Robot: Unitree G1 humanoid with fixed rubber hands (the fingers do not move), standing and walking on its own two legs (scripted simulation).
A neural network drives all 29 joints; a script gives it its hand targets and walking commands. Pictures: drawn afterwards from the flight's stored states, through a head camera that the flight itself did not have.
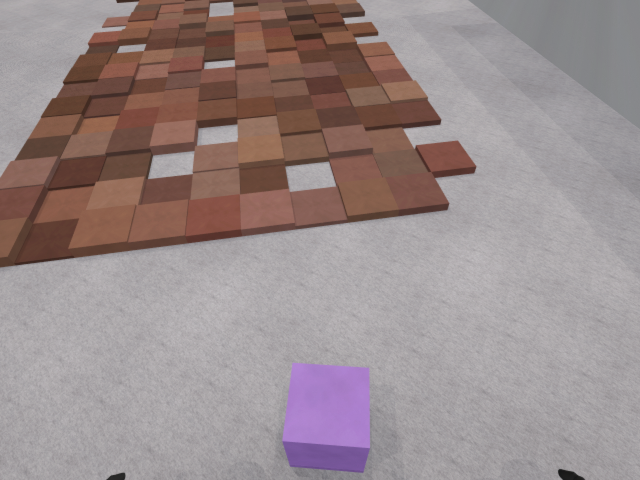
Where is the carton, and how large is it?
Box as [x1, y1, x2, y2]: [282, 363, 369, 472]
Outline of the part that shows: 292,363 282,439 290,466 362,472 369,449 368,368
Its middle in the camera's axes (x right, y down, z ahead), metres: +0.03 +0.49 +1.08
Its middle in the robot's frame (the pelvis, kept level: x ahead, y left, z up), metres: +0.42 +0.01 -0.66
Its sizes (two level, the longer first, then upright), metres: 0.210 0.200 0.250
